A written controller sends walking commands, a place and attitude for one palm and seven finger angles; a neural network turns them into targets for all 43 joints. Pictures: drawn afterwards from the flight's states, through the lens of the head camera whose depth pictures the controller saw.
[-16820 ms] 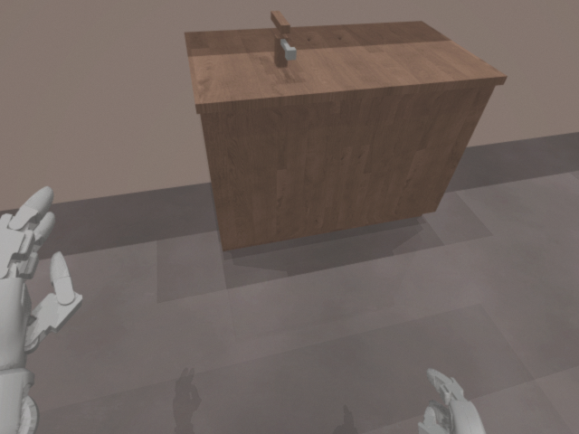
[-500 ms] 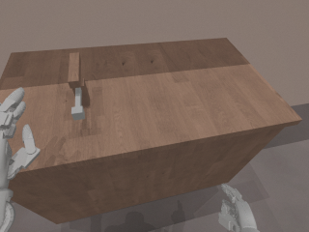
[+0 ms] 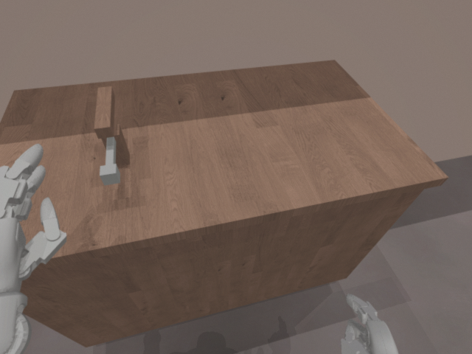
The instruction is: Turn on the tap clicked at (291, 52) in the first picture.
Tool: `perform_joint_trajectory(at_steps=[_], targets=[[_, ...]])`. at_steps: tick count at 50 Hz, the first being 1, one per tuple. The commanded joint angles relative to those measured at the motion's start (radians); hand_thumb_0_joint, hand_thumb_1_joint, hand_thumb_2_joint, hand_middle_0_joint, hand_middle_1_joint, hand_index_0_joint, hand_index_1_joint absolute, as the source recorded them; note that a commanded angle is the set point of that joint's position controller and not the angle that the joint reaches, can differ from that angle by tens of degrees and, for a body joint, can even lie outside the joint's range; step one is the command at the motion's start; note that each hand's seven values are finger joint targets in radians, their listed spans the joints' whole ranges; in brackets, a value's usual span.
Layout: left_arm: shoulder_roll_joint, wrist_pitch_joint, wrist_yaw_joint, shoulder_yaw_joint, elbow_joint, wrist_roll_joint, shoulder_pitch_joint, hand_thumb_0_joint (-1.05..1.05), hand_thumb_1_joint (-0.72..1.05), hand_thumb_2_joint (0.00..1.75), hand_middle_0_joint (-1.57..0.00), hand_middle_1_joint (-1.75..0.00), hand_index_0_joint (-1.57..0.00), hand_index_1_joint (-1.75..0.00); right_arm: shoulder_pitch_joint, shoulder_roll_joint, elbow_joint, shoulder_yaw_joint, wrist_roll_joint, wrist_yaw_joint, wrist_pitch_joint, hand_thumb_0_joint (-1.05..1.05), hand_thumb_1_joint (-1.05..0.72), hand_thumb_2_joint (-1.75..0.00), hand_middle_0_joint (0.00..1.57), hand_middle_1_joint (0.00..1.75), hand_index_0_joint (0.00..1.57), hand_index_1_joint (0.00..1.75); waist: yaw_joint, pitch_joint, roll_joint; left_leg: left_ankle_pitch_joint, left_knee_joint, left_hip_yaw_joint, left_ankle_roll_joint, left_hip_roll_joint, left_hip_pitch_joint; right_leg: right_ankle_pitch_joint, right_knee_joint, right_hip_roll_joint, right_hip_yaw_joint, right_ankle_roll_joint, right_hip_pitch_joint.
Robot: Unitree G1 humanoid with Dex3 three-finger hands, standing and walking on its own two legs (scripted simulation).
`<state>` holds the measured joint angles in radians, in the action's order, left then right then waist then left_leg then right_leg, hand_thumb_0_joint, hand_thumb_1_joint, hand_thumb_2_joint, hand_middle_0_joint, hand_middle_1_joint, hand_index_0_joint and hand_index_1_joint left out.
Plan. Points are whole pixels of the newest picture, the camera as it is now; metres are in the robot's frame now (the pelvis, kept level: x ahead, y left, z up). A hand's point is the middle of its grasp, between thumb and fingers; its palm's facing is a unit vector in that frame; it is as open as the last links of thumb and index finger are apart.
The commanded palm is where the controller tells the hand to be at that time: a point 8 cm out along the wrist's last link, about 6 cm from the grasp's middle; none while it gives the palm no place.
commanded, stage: come to a stop and stand still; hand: left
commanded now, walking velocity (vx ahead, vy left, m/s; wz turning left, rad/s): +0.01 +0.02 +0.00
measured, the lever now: (110, 174) +0.39 +0.27 +0.07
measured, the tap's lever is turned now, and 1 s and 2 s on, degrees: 0 0 0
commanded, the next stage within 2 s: look again from close up in 1.08 s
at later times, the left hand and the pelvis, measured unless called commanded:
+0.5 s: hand (37, 232) +0.21 +0.27 +0.16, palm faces +0.46 -0.83 -0.30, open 7.4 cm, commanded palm +0.16 +0.28 +0.17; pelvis +0.00 +0.00 +0.00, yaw +1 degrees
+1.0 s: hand (31, 236) +0.21 +0.27 +0.16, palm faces +0.40 -0.85 -0.33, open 7.4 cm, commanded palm +0.15 +0.31 +0.17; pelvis +0.00 +0.02 +0.00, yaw +1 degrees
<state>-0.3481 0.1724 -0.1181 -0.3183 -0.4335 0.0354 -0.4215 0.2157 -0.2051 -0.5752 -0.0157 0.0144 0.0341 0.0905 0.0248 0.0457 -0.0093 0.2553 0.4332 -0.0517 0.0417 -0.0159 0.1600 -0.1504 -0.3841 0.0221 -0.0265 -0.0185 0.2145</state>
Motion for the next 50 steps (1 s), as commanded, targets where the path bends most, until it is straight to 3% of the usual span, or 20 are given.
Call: perform_joint_trajectory(at_steps=[1, 2, 3, 4, 6, 7, 10, 12, 14, 17, 19, 22, 25, 28, 29, 34, 43, 48, 49, 50], targets=[[-0.357, 0.138, 0.033, -0.303, 0.113, -0.05, 0.538, 0.0, 0.9, 0.9, -0.2, -0.3, -0.2, -0.3, -0.055, -0.038, 0.081, 0.009, -0.021, 0.003, 0.102, 0.0, -0.9, -0.9, 0.2, 0.3, 0.2, 0.3, -0.002, -0.193, 0.012, -0.176, -0.029, 0.1, -0.005, 0.066, 0.048, 0.055, 0.007, -0.133, 0.101, -0.043, -0.013], [-0.27, 0.137, 0.027, -0.232, 0.027, -0.006, 0.25, 0.0, 0.9, 0.9, -0.2, -0.3, -0.2, -0.3, -0.058, -0.079, 0.145, 0.044, -0.009, 0.003, 0.116, 0.0, -0.9, -0.9, 0.2, 0.3, 0.2, 0.3, 0.037, -0.111, 0.055, -0.159, -0.039, 0.083, -0.027, 0.077, 0.05, 0.119, 0.054, -0.108, 0.187, -0.035, -0.062], [-0.183, 0.134, 0.03, -0.155, 0.011, 0.01, 0.195, 0.0, 0.9, 0.9, -0.2, -0.3, -0.2, -0.3, -0.037, -0.118, 0.146, 0.056, -0.004, -0.008, 0.123, 0.0, -0.9, -0.9, 0.2, 0.3, 0.2, 0.3, 0.013, -0.181, 0.128, -0.133, -0.054, 0.077, -0.03, 0.063, 0.035, 0.119, 0.011, -0.116, 0.173, -0.042, -0.13], [-0.096, 0.14, 0.041, -0.072, -0.041, 0.029, 0.128, 0.0, 0.9, 0.9, -0.2, -0.3, -0.2, -0.3, -0.074, -0.1, 0.149, 0.053, 0.013, -0.022, 0.131, 0.0, -0.9, -0.9, 0.2, 0.3, 0.2, 0.3, 0.014, -0.217, 0.239, -0.185, -0.059, 0.062, -0.024, 0.078, -0.006, 0.146, -0.044, -0.108, 0.118, -0.031, -0.127], [-0.12, 0.151, 0.034, -0.062, -0.182, 0.023, 0.054, 0.0, 0.9, 0.9, -0.2, -0.3, -0.2, -0.3, -0.061, -0.124, 0.158, 0.057, 0.004, -0.045, 0.132, 0.0, -0.9, -0.9, 0.2, 0.3, 0.2, 0.3, 0.023, -0.216, 0.222, -0.217, -0.069, 0.093, -0.013, 0.113, 0.059, 0.128, -0.076, -0.093, 0.09, -0.016, -0.164], [-0.119, 0.15, 0.03, -0.053, -0.207, 0.023, 0.021, 0.0, 0.9, 0.9, -0.2, -0.3, -0.2, -0.3, -0.064, -0.122, 0.161, 0.055, 0.006, -0.051, 0.134, 0.0, -0.9, -0.9, 0.2, 0.3, 0.2, 0.3, 0.025, -0.198, 0.159, -0.186, -0.079, 0.102, -0.011, 0.115, 0.105, 0.109, -0.08, -0.087, 0.083, -0.01, -0.18], [-0.183, 0.134, 0.007, -0.131, -0.183, 0.021, -0.024, 0.0, 0.9, 0.9, -0.2, -0.3, -0.2, -0.3, -0.078, -0.123, 0.166, 0.056, 0.011, -0.039, 0.131, 0.0, -0.9, -0.9, 0.2, 0.3, 0.2, 0.3, 0.02, -0.162, -0.067, -0.107, -0.083, 0.112, -0.015, 0.11, 0.142, 0.085, -0.058, -0.082, 0.059, 0.003, -0.169], [-0.224, 0.132, 0.002, -0.19, -0.163, 0.03, 0.017, 0.0, 0.9, 0.9, -0.2, -0.3, -0.2, -0.3, -0.082, -0.125, 0.168, 0.058, 0.009, -0.019, 0.126, 0.0, -0.9, -0.9, 0.2, 0.3, 0.2, 0.3, 0.013, -0.139, -0.14, -0.065, -0.076, 0.115, -0.02, 0.096, 0.127, 0.046, -0.026, -0.09, 0.087, 0.001, -0.123], [-0.284, 0.135, -0.005, -0.248, -0.179, 0.032, 0.088, 0.0, 0.9, 0.9, -0.2, -0.3, -0.2, -0.3, -0.103, -0.121, 0.163, 0.051, 0.009, 0.0, 0.119, 0.0, -0.9, -0.9, 0.2, 0.3, 0.2, 0.3, 0.007, -0.094, -0.095, -0.019, -0.081, 0.112, -0.017, 0.086, 0.113, -0.011, 0.005, -0.095, 0.105, 0.0, -0.062], [-0.223, 0.14, 0.004, -0.188, -0.165, 0.027, 0.163, 0.0, 0.9, 0.9, -0.2, -0.3, -0.2, -0.3, -0.091, -0.114, 0.157, 0.044, 0.006, 0.01, 0.127, 0.0, -0.9, -0.9, 0.2, 0.3, 0.2, 0.3, 0.004, -0.083, 0.042, 0.006, -0.089, 0.108, -0.007, 0.084, 0.111, -0.022, 0.008, -0.096, 0.125, -0.007, -0.063], [-0.209, 0.145, 0.007, -0.152, -0.239, 0.02, 0.222, 0.0, 0.9, 0.9, -0.2, -0.3, -0.2, -0.3, -0.105, -0.107, 0.153, 0.037, 0.005, 0.007, 0.139, 0.0, -0.9, -0.9, 0.2, 0.3, 0.2, 0.3, 0.005, -0.114, 0.095, -0.04, -0.074, 0.092, -0.009, 0.078, 0.064, 0.039, 0.001, -0.092, 0.119, -0.009, -0.081], [-0.148, 0.14, 0.002, -0.088, -0.237, 0.009, 0.203, 0.0, 0.9, 0.9, -0.2, -0.3, -0.2, -0.3, -0.08, -0.115, 0.14, 0.045, -0.001, -0.002, 0.155, 0.0, -0.9, -0.9, 0.2, 0.3, 0.2, 0.3, 0.006, -0.166, 0.078, -0.124, -0.05, 0.088, -0.012, 0.077, 0.023, 0.129, -0.005, -0.092, 0.118, -0.01, -0.124], [-0.119, 0.13, -0.002, -0.06, -0.222, 0.002, 0.153, 0.0, 0.9, 0.9, -0.2, -0.3, -0.2, -0.3, -0.083, -0.119, 0.136, 0.044, -0.004, -0.012, 0.153, 0.0, -0.9, -0.9, 0.2, 0.3, 0.2, 0.3, 0.003, -0.151, 0.073, -0.169, -0.055, 0.091, -0.023, 0.083, 0.031, 0.162, -0.009, -0.087, 0.098, -0.008, -0.13], [-0.138, 0.117, -0.006, -0.092, -0.179, -0.001, 0.113, 0.0, 0.9, 0.9, -0.2, -0.3, -0.2, -0.3, -0.081, -0.124, 0.144, 0.049, -0.003, -0.013, 0.133, 0.0, -0.9, -0.9, 0.2, 0.3, 0.2, 0.3, 0.004, -0.105, 0.027, -0.139, -0.075, 0.097, -0.029, 0.086, 0.084, 0.144, 0.001, -0.08, 0.102, -0.007, -0.132], [-0.177, 0.116, -0.008, -0.137, -0.191, 0.0, 0.101, 0.0, 0.9, 0.9, -0.2, -0.3, -0.2, -0.3, -0.095, -0.124, 0.146, 0.05, -0.002, -0.012, 0.127, 0.0, -0.9, -0.9, 0.2, 0.3, 0.2, 0.3, 0.005, -0.107, 0.032, -0.148, -0.079, 0.099, -0.033, 0.084, 0.082, 0.149, 0.002, -0.076, 0.092, -0.007, -0.134], [-0.196, 0.118, -0.002, -0.166, -0.221, 0.009, 0.095, 0.0, 0.9, 0.9, -0.2, -0.3, -0.2, -0.3, -0.106, -0.113, 0.173, 0.043, 0.0, -0.006, 0.101, 0.0, -0.9, -0.9, 0.2, 0.3, 0.2, 0.3, 0.004, -0.105, 0.065, -0.144, -0.101, 0.098, -0.034, 0.091, 0.104, 0.156, -0.004, -0.072, 0.069, -0.002, -0.164], [-0.159, 0.117, -0.003, -0.11, -0.28, 0.0, 0.121, 0.0, 0.9, 0.9, -0.2, -0.3, -0.2, -0.3, -0.087, -0.124, 0.167, 0.051, -0.003, -0.007, 0.109, 0.0, -0.9, -0.9, 0.2, 0.3, 0.2, 0.3, 0.004, -0.144, 0.096, -0.197, -0.098, 0.101, -0.044, 0.099, 0.072, 0.184, -0.028, -0.064, 0.049, 0.003, -0.19], [-0.155, 0.107, -0.003, -0.112, -0.233, -0.002, 0.116, 0.0, 0.9, 0.9, -0.2, -0.3, -0.2, -0.3, -0.089, -0.121, 0.162, 0.051, 0.0, -0.007, 0.099, 0.0, -0.9, -0.9, 0.2, 0.3, 0.2, 0.3, 0.005, -0.104, 0.076, -0.149, -0.124, 0.114, -0.054, 0.108, 0.106, 0.131, -0.03, -0.06, 0.04, 0.007, -0.182], [-0.18, 0.105, -0.007, -0.141, -0.237, -0.003, 0.105, 0.0, 0.9, 0.9, -0.2, -0.3, -0.2, -0.3, -0.099, -0.119, 0.16, 0.051, 0.002, -0.005, 0.099, 0.0, -0.9, -0.9, 0.2, 0.3, 0.2, 0.3, 0.005, -0.11, 0.068, -0.152, -0.119, 0.109, -0.055, 0.106, 0.095, 0.139, -0.024, -0.059, 0.035, 0.009, -0.179], [-0.148, 0.105, -0.004, -0.116, -0.214, 0.001, 0.1, 0.0, 0.9, 0.9, -0.2, -0.3, -0.2, -0.3, -0.09, -0.117, 0.158, 0.047, -0.001, -0.006, 0.093, 0.0, -0.9, -0.9, 0.2, 0.3, 0.2, 0.3, 0.003, -0.107, 0.048, -0.134, -0.128, 0.117, -0.058, 0.105, 0.11, 0.12, -0.022, -0.059, 0.031, 0.008, -0.183]])
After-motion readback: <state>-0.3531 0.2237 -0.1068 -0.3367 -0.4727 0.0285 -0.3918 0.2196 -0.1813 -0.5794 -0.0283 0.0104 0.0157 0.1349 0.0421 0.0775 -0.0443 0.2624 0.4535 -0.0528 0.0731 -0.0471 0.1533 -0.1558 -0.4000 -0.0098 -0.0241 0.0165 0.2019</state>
